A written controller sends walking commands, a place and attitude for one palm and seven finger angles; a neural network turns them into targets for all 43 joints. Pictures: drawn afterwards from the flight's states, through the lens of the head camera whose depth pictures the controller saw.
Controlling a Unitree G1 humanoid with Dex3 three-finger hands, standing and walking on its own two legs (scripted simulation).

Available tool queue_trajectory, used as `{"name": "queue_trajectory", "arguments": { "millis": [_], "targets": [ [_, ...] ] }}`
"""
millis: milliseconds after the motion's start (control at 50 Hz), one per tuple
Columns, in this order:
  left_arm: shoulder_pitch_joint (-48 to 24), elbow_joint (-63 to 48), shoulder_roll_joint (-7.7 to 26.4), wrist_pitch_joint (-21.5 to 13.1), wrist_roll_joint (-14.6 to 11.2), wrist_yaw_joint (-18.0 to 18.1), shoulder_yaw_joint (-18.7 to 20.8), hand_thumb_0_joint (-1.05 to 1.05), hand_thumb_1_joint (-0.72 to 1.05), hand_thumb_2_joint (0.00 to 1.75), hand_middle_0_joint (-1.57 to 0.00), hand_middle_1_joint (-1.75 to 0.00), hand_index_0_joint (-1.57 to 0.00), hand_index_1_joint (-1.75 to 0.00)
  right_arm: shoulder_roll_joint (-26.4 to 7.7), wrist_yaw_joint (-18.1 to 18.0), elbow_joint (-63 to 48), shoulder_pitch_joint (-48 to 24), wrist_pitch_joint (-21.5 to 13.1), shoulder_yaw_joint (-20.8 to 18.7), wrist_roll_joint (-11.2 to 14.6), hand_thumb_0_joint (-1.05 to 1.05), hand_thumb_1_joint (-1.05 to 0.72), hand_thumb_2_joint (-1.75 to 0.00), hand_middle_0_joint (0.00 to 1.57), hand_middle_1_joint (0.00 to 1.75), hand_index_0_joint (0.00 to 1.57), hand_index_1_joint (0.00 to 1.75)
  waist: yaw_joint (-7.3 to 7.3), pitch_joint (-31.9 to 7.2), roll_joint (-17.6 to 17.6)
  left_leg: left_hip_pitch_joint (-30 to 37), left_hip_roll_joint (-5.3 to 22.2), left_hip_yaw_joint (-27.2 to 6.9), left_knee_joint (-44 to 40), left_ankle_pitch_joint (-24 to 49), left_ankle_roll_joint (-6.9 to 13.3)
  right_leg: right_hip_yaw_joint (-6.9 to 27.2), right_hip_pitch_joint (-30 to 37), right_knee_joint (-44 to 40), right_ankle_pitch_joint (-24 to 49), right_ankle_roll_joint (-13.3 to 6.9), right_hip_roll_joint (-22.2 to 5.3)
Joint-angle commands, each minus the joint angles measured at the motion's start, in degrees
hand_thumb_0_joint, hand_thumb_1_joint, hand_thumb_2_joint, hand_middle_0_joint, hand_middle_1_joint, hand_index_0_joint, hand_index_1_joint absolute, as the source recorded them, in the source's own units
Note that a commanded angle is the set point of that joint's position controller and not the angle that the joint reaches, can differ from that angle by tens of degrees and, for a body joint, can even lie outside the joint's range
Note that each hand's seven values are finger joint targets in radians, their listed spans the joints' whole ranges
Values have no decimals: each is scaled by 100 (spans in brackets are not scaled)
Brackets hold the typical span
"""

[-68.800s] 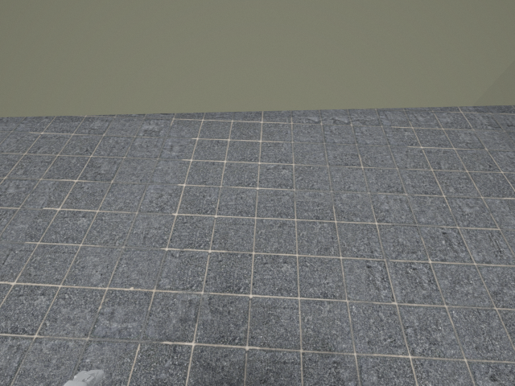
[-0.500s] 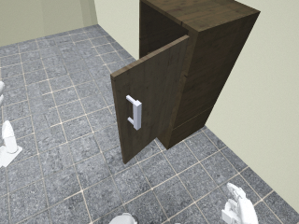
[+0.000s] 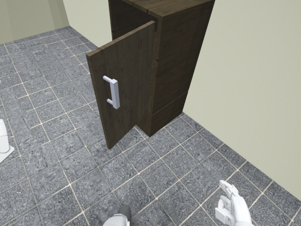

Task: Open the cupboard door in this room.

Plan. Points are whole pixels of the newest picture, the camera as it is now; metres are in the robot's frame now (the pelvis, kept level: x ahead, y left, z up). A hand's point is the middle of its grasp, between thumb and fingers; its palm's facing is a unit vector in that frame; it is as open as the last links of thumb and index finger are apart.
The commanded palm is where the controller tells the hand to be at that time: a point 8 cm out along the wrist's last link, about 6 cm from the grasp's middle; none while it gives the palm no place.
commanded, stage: stop stepping back and stand still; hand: left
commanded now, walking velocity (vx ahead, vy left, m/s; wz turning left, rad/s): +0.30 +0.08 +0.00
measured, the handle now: (111, 92) +0.59 +0.16 -0.02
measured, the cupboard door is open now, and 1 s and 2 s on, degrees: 100 100 100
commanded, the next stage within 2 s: let the arm hang, fingers relaxed in 1.18 s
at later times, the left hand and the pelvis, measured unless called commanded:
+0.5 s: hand out of the picture +0.12 +0.27 +0.19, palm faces +0.47 -0.74 -0.47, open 7.4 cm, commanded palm +0.07 +0.31 +0.20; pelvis -0.06 +0.00 +0.01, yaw +2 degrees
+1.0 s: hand out of the picture +0.16 +0.28 +0.17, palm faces +0.42 -0.78 -0.48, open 7.4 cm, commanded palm +0.10 +0.32 +0.20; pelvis -0.03 +0.01 +0.02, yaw +2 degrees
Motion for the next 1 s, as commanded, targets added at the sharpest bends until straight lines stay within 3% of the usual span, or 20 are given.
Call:
{"name": "queue_trajectory", "arguments": {
  "millis": [0, 40, 80, 120, 140, 160, 180, 240, 340, 400, 440, 480, 500, 540, 600, 640, 680, 720, 800, 980],
  "targets": [
    [262, -1246, 846, -111, 255, 269, 793, 0, 90, 90, -20, -30, -20, -30, -754, -2, -608, -112, -80, -349, -29, 0, -90, -90, 20, 30, 20, 30, 241, -233, -900, 364, -425, -499, 4760, -1986, -283, 2668, -2626, -3112, -2242, -945, -2600],
    [-197, -801, 583, -138, 337, 317, 547, 0, 90, 90, -20, -30, -20, -30, -638, -144, -617, -113, -114, -206, 23, 0, -90, -90, 20, 30, 20, 30, 106, -55, -521, 420, -14, -388, 3596, -1861, -188, 1417, -1781, -2397, -686, -425, -1788],
    [-842, -592, 495, -186, 429, 400, 279, 0, 90, 90, -20, -30, -20, -30, -797, -335, -568, -211, -283, -212, 69, 0, -90, -90, 20, 30, 20, 30, 181, -16, -464, 1027, 51, -264, 1994, -2133, -20, 1210, -1250, -2017, 12, -340, -1744],
    [-904, -273, 266, -229, 508, 455, 126, 0, 90, 90, -20, -30, -20, -30, -839, -392, -376, 58, -421, -169, 42, 0, -90, -90, 20, 30, 20, 30, 162, -225, 187, 1779, -156, -27, 277, -1618, 119, 1117, -795, -1671, 312, -140, -1436],
    [-1031, -462, 249, -282, 503, 460, 46, 0, 90, 90, -20, -30, -20, -30, -925, -382, -416, 87, -510, -203, 52, 0, -90, -90, 20, 30, 20, 30, 212, -333, 445, 1889, 55, -267, -297, -1552, 194, 1026, -449, -1392, 539, 15, -1225],
    [-1027, -618, 279, -328, 514, 462, 55, 0, 90, 90, -20, -30, -20, -30, -1026, -365, -489, 42, -561, -255, 76, 0, -90, -90, 20, 30, 20, 30, 299, -435, 783, 1992, 424, -740, -403, -1233, 334, 885, -301, -1116, 853, 181, -914],
    [-862, -646, 323, -309, 489, 448, 75, 0, 90, 90, -20, -30, -20, -30, -1047, -361, -560, 63, -585, -276, 152, 0, -90, -90, 20, 30, 20, 30, 332, -647, 500, 2057, 601, -884, -257, -596, 372, 734, -40, -980, 1375, 287, -772],
    [-693, -988, 352, -291, 472, 363, 212, 0, 90, 90, -20, -30, -20, -30, -868, -248, -527, -26, -563, -132, 115, 0, -90, -90, 20, 30, 20, 30, 257, -607, 823, 1170, 635, -1034, -791, -1103, 340, 208, 514, -625, 1103, 391, -547],
    [-256, -828, 236, -230, 522, 403, 290, 0, 90, 90, -20, -30, -20, -30, -857, -175, -575, -111, -585, -157, 88, 0, -90, -90, 20, 30, 20, 30, 243, -301, 1014, 255, 763, -1095, -1257, -3732, 452, 1, 755, -347, 357, 310, -411],
    [-207, -523, 212, -165, 504, 415, 298, 0, 90, 90, -20, -30, -20, -30, -814, -195, -590, -110, -479, -170, 69, 0, -90, -90, 20, 30, 20, 30, 210, -142, 725, 107, 526, -814, -841, -3732, 369, 140, 631, -718, -25, 177, -456],
    [-274, -319, 256, -140, 480, 408, 309, 0, 90, 90, -20, -30, -20, -30, -781, -203, -561, -71, -393, -186, 28, 0, -90, -90, 20, 30, 20, 30, 188, -97, 60, 293, 161, -439, 12, -3169, 261, 901, 187, -1333, -690, -61, -807],
    [-491, -333, 338, -139, 471, 401, 316, 0, 90, 90, -20, -30, -20, -30, -775, -173, -497, -63, -329, -208, -3, 0, -90, -90, 20, 30, 20, 30, 178, -159, -724, 455, -195, -51, 1504, -2279, 133, 2286, -267, -2150, -1558, -499, -1680],
    [-609, -327, 282, -160, 466, 415, 196, 0, 90, 90, -20, -30, -20, -30, -726, -143, -457, -15, -315, -195, 30, 0, -90, -90, 20, 30, 20, 30, 164, -296, -962, 443, -226, -20, 2076, -2016, 115, 2590, -134, -2265, -1412, -666, -2062],
    [-720, -306, 249, -205, 482, 418, 149, 0, 90, 90, -20, -30, -20, -30, -713, -116, -452, 16, -306, -176, 50, 0, -90, -90, 20, 30, 20, 30, 184, -400, -637, 754, -77, -113, 1739, -2201, 141, 2207, -258, -2095, -1134, -657, -2150],
    [-747, -628, 314, -264, 463, 406, 168, 0, 90, 90, -20, -30, -20, -30, -796, -179, -521, -109, -345, -157, 44, 0, -90, -90, 20, 30, 20, 30, 184, -260, -99, 1894, 8, -202, 130, -1757, 270, 1096, -779, -1412, -495, -159, -1408],
    [-670, -760, 298, -334, 455, 398, 233, 0, 90, 90, -20, -30, -20, -30, -875, -199, -577, -195, -378, -163, 59, 0, -90, -90, 20, 30, 20, 30, 260, -188, 808, 1556, 619, -1064, -561, -2253, 464, 634, -558, -851, 78, 176, -820],
    [-793, -755, 319, -338, 533, 387, 289, 0, 90, 90, -20, -30, -20, -30, -822, -226, -563, -215, -419, -117, 93, 0, -90, -90, 20, 30, 20, 30, 274, 11, 998, 792, 786, -1255, -1066, -3051, 468, 327, -7, -542, 407, 301, -636],
    [-721, -499, 192, -329, 560, 398, 226, 0, 90, 90, -20, -30, -20, -30, -802, -212, -558, -148, -461, -126, 112, 0, -90, -90, 20, 30, 20, 30, 282, 33, 752, 614, 692, -995, -866, -2501, 415, 300, 344, -640, 891, 299, -663],
    [-443, -468, 155, -350, 458, 358, 156, 0, 90, 90, -20, -30, -20, -30, -826, -117, -571, -41, -508, -219, 131, 0, -90, -90, 20, 30, 20, 30, 251, -636, 60, 1433, 124, -218, 247, -813, 136, 937, 462, -1231, 1892, 97, -1085],
    [206, -697, 424, -323, 339, 357, 496, 0, 90, 90, -20, -30, -20, -30, -788, -120, -737, -171, -323, -201, 140, 0, -90, -90, 20, 30, 20, 30, 268, -958, 384, 1837, 278, -268, 3, 624, 67, 480, 781, -947, 3115, 204, -874]
  ]
}}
